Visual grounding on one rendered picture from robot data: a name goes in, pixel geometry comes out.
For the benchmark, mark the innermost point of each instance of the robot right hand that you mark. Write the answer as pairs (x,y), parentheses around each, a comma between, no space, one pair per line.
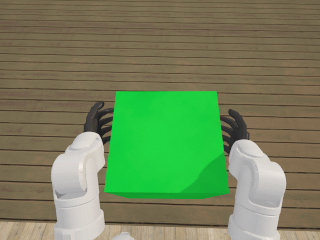
(238,131)

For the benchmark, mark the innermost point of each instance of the robot left hand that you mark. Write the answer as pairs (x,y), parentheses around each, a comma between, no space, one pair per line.
(94,124)

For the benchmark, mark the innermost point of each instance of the carton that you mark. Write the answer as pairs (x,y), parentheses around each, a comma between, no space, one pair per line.
(166,145)

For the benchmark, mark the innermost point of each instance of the robot left shin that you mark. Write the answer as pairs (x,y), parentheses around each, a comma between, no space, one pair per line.
(124,233)

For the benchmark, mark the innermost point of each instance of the robot right forearm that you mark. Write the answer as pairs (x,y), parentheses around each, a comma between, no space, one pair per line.
(261,185)

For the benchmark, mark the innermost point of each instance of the robot left forearm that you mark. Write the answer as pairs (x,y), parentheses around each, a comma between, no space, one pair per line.
(76,189)

